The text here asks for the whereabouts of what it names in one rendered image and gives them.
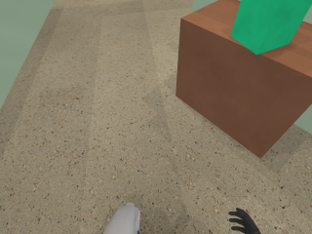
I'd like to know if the carton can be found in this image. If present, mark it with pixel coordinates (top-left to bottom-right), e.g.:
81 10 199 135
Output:
230 0 312 55

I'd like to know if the pedestal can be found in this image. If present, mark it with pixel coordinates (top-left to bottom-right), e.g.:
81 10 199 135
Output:
175 0 312 159

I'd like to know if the robot left thigh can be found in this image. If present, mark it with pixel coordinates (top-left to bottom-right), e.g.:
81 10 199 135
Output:
103 205 140 234

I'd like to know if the robot right hand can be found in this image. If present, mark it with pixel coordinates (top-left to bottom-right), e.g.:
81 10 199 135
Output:
228 208 261 234

